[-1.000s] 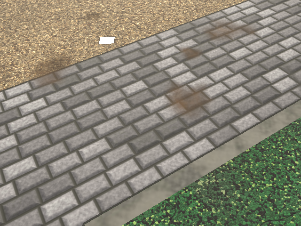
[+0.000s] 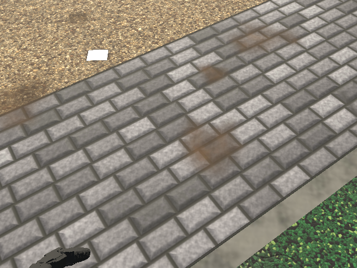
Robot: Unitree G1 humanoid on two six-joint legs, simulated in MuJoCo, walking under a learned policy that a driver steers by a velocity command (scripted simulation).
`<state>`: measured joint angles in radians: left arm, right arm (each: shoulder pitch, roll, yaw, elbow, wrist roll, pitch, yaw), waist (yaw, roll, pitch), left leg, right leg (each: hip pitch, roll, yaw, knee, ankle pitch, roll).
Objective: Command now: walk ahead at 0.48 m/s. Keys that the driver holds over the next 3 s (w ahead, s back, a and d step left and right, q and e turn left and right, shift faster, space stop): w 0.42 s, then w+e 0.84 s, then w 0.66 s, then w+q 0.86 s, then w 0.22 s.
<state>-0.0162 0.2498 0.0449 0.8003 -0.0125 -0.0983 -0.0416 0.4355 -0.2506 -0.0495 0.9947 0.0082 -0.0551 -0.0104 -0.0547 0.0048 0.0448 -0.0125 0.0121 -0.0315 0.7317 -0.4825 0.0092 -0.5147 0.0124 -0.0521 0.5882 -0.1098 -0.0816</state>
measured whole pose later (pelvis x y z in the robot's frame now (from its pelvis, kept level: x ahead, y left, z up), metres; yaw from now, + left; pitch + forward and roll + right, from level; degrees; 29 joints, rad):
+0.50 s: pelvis +0.29 +0.02 +0.01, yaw -1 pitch +2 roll -2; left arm 0.40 0.27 0.05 1.00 -0.02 -0.05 0.00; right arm 0.01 -0.24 -0.03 0.80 0.01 -0.10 0.04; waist 0.08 0.02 0.01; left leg -0.50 0.04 0.01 0.47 -0.02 0.06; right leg 0.07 0.03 -0.02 0.32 -0.42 -0.01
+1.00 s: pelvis +0.57 +0.00 +0.01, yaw -16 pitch +2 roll +2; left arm 0.07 0.24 0.06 0.77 -0.02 -0.03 -0.06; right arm 0.30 -0.27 -0.07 0.95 0.01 -0.06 -0.02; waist -0.06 -0.02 0.04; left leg 0.12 0.02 0.29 0.29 -0.41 -0.04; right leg -0.59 -0.06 -0.06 0.64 -0.09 -0.09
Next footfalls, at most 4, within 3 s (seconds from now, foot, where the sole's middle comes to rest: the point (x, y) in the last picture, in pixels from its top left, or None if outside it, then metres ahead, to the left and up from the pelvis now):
0.50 left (143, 263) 0.47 0.14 -0.75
1.04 right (214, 194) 0.72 -0.15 -0.75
1.54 left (195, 126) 1.08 -0.10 -0.75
2.04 right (266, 104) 1.20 -0.46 -0.75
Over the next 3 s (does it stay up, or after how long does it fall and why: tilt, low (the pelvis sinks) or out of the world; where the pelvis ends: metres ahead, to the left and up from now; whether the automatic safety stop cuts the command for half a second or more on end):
stays up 1.62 -0.42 0.02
